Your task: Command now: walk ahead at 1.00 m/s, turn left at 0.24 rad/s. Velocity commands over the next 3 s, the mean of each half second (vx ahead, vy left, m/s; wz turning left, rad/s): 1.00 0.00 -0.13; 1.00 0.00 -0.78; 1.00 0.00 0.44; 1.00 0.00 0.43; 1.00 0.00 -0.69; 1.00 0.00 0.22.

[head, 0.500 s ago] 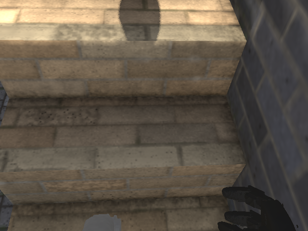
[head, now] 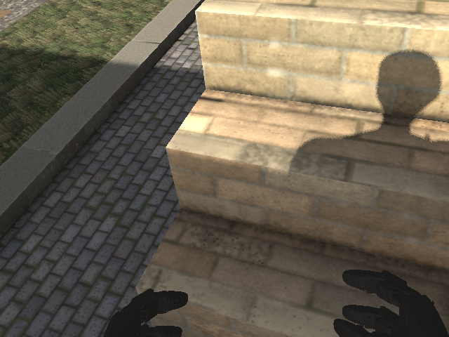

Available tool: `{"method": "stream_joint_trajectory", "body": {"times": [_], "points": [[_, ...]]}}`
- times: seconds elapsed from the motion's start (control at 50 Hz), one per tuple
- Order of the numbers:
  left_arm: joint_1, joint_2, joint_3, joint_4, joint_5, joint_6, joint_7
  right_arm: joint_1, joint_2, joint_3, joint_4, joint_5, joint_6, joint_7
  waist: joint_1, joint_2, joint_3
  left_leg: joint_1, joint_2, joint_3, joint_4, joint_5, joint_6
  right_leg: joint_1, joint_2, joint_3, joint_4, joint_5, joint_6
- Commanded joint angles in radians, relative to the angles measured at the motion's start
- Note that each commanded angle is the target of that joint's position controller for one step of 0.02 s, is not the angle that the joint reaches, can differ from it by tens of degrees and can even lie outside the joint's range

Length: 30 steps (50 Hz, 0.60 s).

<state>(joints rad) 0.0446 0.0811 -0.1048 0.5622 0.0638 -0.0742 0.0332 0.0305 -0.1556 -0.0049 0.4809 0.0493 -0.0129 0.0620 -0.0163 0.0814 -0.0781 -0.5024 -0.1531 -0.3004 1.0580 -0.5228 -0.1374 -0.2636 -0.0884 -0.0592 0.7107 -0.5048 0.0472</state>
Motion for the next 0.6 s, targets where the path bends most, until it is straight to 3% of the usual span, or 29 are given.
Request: {"method": "stream_joint_trajectory", "body": {"times": [0.02,0.04,0.06,0.08,0.1,0.12,0.14,0.16,0.18,0.2,0.22,0.26,0.28,0.3,0.32,0.34,0.36,0.38,0.4,0.42,0.46,0.48,0.5,0.52,0.56,0.58,0.6], "points": [[-0.291,0.205,0.07,-0.128,-0.025,-0.014,-0.02,0.257,-0.163,-0.062,-0.052,0.064,0.056,-0.009,-0.182,-0.307,-0.186,0.089,0.216,-0.058,0.464,0.018,-0.109,-0.076,-0.406,0.435,-0.346,0.373,-0.216],[-0.232,0.246,0.081,-0.134,-0.04,0.009,-0.002,0.165,-0.167,-0.049,-0.091,0.042,0.088,-0.021,-0.134,-0.264,0.028,-0.07,0.208,-0.017,0.291,0.075,-0.084,-0.084,-0.342,0.427,-0.353,-0.01,-0.181],[-0.203,0.248,0.076,-0.157,-0.043,0.027,0.004,0.015,-0.116,-0.02,-0.125,0.022,0.096,-0.015,-0.064,-0.223,0.17,-0.072,0.181,0.049,0.114,0.051,-0.062,-0.115,-0.286,0.36,-0.421,-0.063,-0.157],[-0.122,0.221,0.066,-0.117,-0.023,0.043,0.008,-0.027,-0.06,0.012,-0.119,0.031,0.068,-0.01,-0.035,-0.234,0.279,-0.07,0.215,0.16,-0.14,-0.043,-0.036,-0.084,-0.2,0.197,-0.492,0.006,-0.168],[-0.058,0.214,0.071,-0.095,-0.017,0.051,0.021,-0.066,-0.015,0.036,-0.116,0.028,0.041,-0.003,0.021,-0.212,0.309,-0.003,0.257,0.18,-0.441,-0.072,0.023,-0.03,-0.157,0.162,-0.485,0.052,-0.157],[0.011,0.214,0.074,-0.058,-0.017,0.064,0.022,-0.079,-0.007,0.03,-0.092,0.031,0.031,0.007,0.065,-0.176,0.289,0.017,0.255,0.211,-0.673,0.029,0.041,0.104,-0.133,0.161,-0.427,0.167,-0.156],[0.036,0.225,0.091,-0.038,-0.036,0.064,0.035,-0.076,-0.002,0.029,-0.071,0.004,0.01,0.008,0.094,-0.157,0.246,0.124,0.25,0.248,-0.785,0.345,0.045,0.15,-0.154,0.178,-0.388,0.346,-0.138],[0.06,0.216,0.084,0.017,-0.041,0.05,0.024,-0.044,0.005,0.018,-0.061,-0.026,0.01,0.008,0.076,-0.263,0.157,0.264,0.168,0.29,-0.725,0.418,0.033,0.145,-0.109,0.123,-0.338,0.527,-0.146],[0.085,0.19,0.071,0.054,-0.031,0.014,0.009,-0.05,-0.007,0.02,-0.104,-0.069,0.003,0.008,0.061,-0.211,0.045,0.32,0.198,0.141,-0.573,0.5,0.027,0.178,-0.085,0.083,-0.409,0.686,-0.107],[0.069,0.189,0.073,0.095,-0.032,-0.003,-0.009,0.018,-0.021,0.011,-0.087,-0.074,0.004,0.007,0.015,-0.197,-0.007,0.365,0.215,0.144,-0.61,0.531,0.033,0.233,-0.088,0.069,-0.393,0.68,-0.086],[0.056,0.188,0.072,0.118,-0.037,-0.004,-0.024,-0.013,-0.008,0.02,-0.099,-0.078,-0.004,-0.002,0.0,-0.194,-0.018,0.372,0.216,0.154,-0.573,0.623,0.037,0.261,-0.089,0.067,-0.428,0.764,-0.086],[0.026,0.186,0.072,0.139,-0.025,0.006,-0.04,-0.034,-0.018,0.026,-0.118,-0.078,-0.013,-0.012,-0.032,-0.166,-0.069,0.433,0.236,0.162,-0.57,0.79,0.018,0.293,-0.087,0.073,-0.411,0.908,-0.082],[-0.021,0.21,0.073,0.155,-0.029,0.017,-0.058,-0.021,-0.042,0.011,-0.132,-0.064,-0.012,-0.012,-0.043,-0.144,-0.111,0.465,0.235,0.195,-0.522,0.904,0.02,0.298,-0.067,0.074,-0.381,0.995,-0.119],[0.0,0.216,0.082,0.166,-0.04,0.016,-0.068,-0.004,-0.044,0.008,-0.133,-0.059,-0.011,-0.014,-0.041,-0.11,-0.168,0.501,0.241,0.2,-0.507,0.93,0.012,0.302,-0.078,0.089,-0.36,0.994,-0.125],[-0.015,0.215,0.081,0.171,-0.047,0.013,-0.074,0.002,-0.049,0.004,-0.144,-0.053,-0.009,-0.013,-0.052,-0.089,-0.182,0.524,0.254,0.189,-0.51,0.953,0.004,0.276,-0.078,0.104,-0.357,0.933,-0.12],[-0.041,0.204,0.077,0.159,-0.058,0.009,-0.087,0.005,-0.039,0.005,-0.156,-0.054,-0.009,-0.02,-0.061,-0.085,-0.182,0.543,0.278,0.161,-0.529,0.955,0.006,0.252,-0.077,0.135,-0.351,0.881,-0.119],[-0.078,0.174,0.06,0.124,-0.064,0.002,-0.085,-0.015,-0.07,-0.003,-0.159,-0.066,-0.004,-0.028,-0.053,-0.033,-0.183,0.58,0.295,0.155,-0.543,1.004,0.008,0.194,-0.06,0.128,-0.352,0.772,-0.127],[-0.064,0.16,0.057,0.117,-0.065,-0.001,-0.085,-0.024,-0.064,-0.003,-0.176,-0.079,0.0,-0.029,-0.039,-0.006,-0.183,0.61,0.306,0.156,-0.555,1.065,0.007,0.161,-0.057,0.141,-0.351,0.694,-0.114],[-0.07,0.168,0.054,0.112,-0.077,0.005,-0.084,-0.001,-0.062,0.002,-0.175,-0.086,0.0,-0.03,-0.047,-0.011,-0.185,0.637,0.295,0.189,-0.559,0.993,0.009,0.127,-0.037,0.155,-0.319,0.628,-0.125],[-0.079,0.161,0.049,0.102,-0.076,0.006,-0.084,-0.017,-0.045,0.009,-0.195,-0.089,-0.005,-0.038,-0.046,-0.007,-0.146,0.653,0.306,0.183,-0.567,1.001,0.004,0.057,-0.032,0.181,-0.305,0.545,-0.134],[-0.082,0.124,0.037,0.076,-0.072,-0.001,-0.089,-0.054,-0.069,0.001,-0.204,-0.084,-0.005,-0.034,-0.022,0.089,-0.104,0.654,0.317,0.196,-0.588,0.993,0.003,-0.025,-0.017,0.197,-0.297,0.413,-0.13],[-0.106,0.112,0.028,0.057,-0.064,-0.007,-0.086,-0.084,-0.069,0.002,-0.221,-0.075,-0.011,-0.029,-0.034,0.107,-0.052,0.631,0.316,0.196,-0.599,0.972,0.014,-0.068,-0.034,0.22,-0.316,0.396,-0.124],[-0.094,0.13,0.035,0.057,-0.067,-0.006,-0.089,-0.101,-0.076,-0.002,-0.217,-0.068,-0.02,-0.026,-0.021,0.114,-0.029,0.611,0.309,0.224,-0.611,0.929,0.033,-0.071,-0.023,0.218,-0.318,0.382,-0.114],[-0.104,0.14,0.04,0.044,-0.062,0.003,-0.085,-0.131,-0.078,-0.004,-0.231,-0.062,-0.026,-0.028,-0.023,0.104,0.009,0.589,0.3,0.242,-0.618,0.857,0.038,-0.093,-0.021,0.227,-0.324,0.398,-0.103],[-0.075,0.154,0.06,0.036,-0.057,0.009,-0.081,-0.14,-0.062,0.008,-0.237,-0.059,-0.036,-0.026,-0.015,0.107,0.002,0.594,0.314,0.246,-0.637,0.824,0.036,-0.102,-0.03,0.229,-0.337,0.375,-0.093],[-0.141,0.124,0.054,0.03,-0.051,0.007,-0.084,-0.183,-0.084,-0.004,-0.241,-0.048,-0.032,-0.026,-0.03,0.072,0.029,0.551,0.306,0.281,-0.63,0.764,0.029,-0.124,-0.02,0.221,-0.317,0.412,-0.1],[-0.156,0.11,0.052,0.03,-0.051,0.006,-0.082,-0.167,-0.092,-0.006,-0.242,-0.049,-0.03,-0.032,-0.039,0.029,0.008,0.545,0.312,0.288,-0.634,0.706,0.028,-0.124,-0.019,0.222,-0.293,0.432,-0.105]]}}
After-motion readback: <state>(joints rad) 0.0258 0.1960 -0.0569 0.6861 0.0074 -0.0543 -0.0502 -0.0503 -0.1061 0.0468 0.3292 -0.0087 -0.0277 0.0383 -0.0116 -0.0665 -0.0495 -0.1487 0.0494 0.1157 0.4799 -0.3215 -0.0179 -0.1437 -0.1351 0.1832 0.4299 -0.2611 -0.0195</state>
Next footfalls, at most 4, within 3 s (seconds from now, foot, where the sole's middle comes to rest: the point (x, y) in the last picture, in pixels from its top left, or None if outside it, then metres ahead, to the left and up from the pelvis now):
0.16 left None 0.08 0.25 -0.74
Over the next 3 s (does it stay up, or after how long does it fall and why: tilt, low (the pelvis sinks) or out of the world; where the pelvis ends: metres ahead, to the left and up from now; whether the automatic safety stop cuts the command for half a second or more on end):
stays up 0.01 0.07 0.03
